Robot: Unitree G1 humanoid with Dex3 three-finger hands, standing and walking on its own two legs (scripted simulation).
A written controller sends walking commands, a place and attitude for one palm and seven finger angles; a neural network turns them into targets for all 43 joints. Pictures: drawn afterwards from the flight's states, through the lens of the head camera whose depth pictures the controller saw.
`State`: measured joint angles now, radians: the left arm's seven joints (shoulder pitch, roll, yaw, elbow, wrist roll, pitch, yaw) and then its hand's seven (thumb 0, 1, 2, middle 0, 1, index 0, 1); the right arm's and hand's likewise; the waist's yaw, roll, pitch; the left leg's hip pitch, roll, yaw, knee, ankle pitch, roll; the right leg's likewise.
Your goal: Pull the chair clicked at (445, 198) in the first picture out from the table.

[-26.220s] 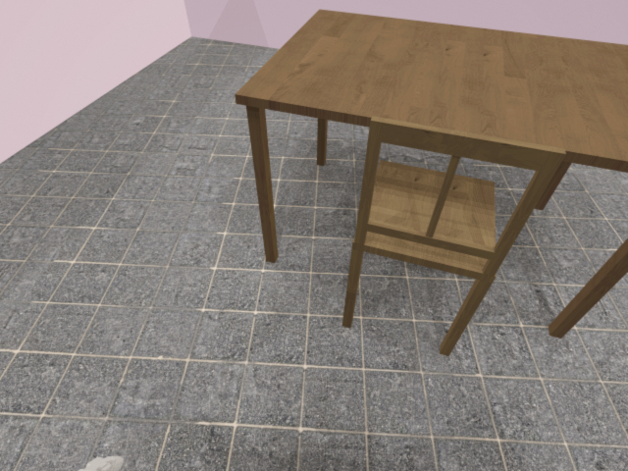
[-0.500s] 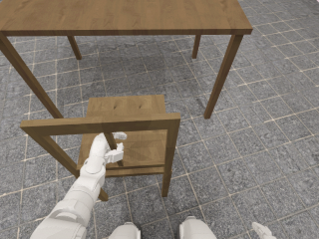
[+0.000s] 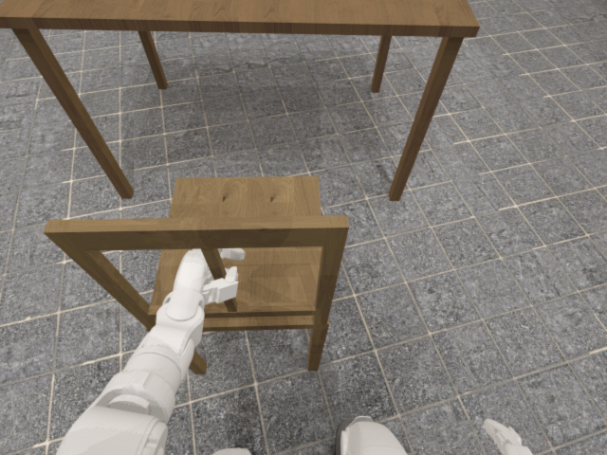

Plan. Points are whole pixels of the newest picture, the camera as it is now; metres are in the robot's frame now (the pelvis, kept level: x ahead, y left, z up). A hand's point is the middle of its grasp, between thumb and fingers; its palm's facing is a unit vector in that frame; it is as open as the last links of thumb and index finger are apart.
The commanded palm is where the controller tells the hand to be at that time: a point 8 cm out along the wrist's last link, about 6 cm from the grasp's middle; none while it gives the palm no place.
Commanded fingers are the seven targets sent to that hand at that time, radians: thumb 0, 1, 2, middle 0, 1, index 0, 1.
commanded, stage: step backward, pulling the chair out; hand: left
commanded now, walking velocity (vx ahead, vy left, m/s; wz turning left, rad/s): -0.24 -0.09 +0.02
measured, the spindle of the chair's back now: (222, 281) +0.37 +0.14 -0.10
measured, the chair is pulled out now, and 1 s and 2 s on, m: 0.49 0.68 0.68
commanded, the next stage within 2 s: stop walking, hand still on the chair in 0.10 s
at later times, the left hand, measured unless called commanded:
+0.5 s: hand (215, 385) +0.21 +0.12 -0.06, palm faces -0.03 -0.98 -0.21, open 5.1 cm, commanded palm +0.19 +0.17 -0.05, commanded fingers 0.00 0.90 0.90 -0.50 -1.45 -0.50 -1.45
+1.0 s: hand (207, 418) +0.17 +0.13 -0.06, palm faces -0.05 -0.98 -0.21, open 5.1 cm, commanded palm +0.16 +0.17 -0.05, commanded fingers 0.00 0.90 0.90 -0.50 -1.45 -0.50 -1.45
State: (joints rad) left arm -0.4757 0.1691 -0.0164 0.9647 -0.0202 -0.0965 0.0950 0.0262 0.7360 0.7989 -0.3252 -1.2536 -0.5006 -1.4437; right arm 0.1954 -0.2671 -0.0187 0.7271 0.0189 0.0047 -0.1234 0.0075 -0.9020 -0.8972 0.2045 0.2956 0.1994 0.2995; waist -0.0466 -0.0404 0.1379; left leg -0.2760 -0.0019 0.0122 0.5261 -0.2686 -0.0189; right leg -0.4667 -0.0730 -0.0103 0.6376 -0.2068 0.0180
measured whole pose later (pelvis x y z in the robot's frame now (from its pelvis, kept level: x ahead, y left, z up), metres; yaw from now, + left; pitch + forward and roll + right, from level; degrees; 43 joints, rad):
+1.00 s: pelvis -0.07 +0.00 +0.01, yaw -3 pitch -2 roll +1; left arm 0.05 0.13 -0.08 0.65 0.01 -0.11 0.09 0.03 0.71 0.83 -0.39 -1.34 -0.50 -1.44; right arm 0.24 -0.21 0.04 0.71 0.01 -0.05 -0.11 0.01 -0.90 -0.90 0.21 0.30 0.20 0.30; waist 0.00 0.02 0.01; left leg -0.18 -0.01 0.03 0.45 -0.23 0.01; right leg -0.29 -0.04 0.01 0.43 -0.11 0.02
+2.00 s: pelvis -0.04 -0.01 -0.02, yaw +0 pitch +6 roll +1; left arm 0.24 0.19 -0.05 0.18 -0.05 0.13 0.06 0.01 -0.18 0.38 -0.44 -1.31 -0.45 -1.31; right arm 0.22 -0.26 0.01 0.57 0.04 -0.13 -0.06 0.01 -0.90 -0.90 0.20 0.30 0.20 0.30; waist -0.03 0.03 -0.07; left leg -0.44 0.00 -0.02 0.72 -0.39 -0.02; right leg -0.54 -0.04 -0.04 0.72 -0.29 0.00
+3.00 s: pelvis -0.02 +0.00 -0.05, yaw +2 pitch +10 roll -1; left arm 0.71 0.20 -0.11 -0.32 -0.01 0.23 0.04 -0.01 -0.54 0.20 -0.01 0.00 -0.01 0.00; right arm 0.26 -0.22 0.02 0.46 0.03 -0.17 -0.12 0.01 -0.90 -0.90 0.21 0.30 0.20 0.30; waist 0.01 0.05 -0.17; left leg -0.61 -0.01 -0.06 0.98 -0.54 0.00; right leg -0.67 -0.06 -0.08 0.94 -0.43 0.01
